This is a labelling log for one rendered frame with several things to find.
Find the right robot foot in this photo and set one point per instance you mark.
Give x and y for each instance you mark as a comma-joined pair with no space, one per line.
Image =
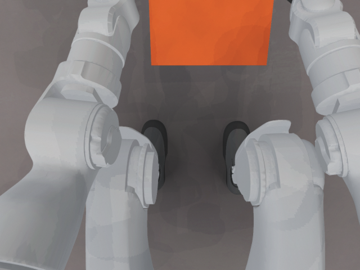
233,136

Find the robot right forearm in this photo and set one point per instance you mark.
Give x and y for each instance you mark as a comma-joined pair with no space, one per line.
329,45

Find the left robot upper arm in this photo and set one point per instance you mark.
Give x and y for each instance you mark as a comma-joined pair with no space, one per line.
69,141

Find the right robot shin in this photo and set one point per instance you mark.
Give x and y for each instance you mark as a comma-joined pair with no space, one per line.
280,126

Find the carton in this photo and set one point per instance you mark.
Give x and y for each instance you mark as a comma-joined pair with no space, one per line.
210,32

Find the robot left forearm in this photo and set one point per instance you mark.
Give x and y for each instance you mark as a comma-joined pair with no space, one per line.
94,65

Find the right robot upper arm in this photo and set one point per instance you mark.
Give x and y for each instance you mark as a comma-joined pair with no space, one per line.
338,149

